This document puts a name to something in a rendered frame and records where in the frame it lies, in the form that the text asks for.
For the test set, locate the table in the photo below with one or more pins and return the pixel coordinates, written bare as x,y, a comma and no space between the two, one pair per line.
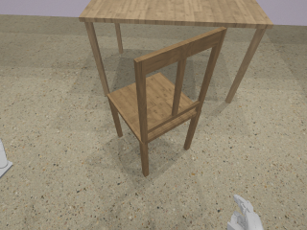
245,14

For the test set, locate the robot right hand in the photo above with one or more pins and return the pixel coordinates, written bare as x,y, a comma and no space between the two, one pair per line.
250,220

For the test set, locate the robot left hand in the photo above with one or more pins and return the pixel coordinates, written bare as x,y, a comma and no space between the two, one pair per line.
5,164

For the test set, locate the chair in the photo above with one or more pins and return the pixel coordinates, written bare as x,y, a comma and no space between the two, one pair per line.
153,106

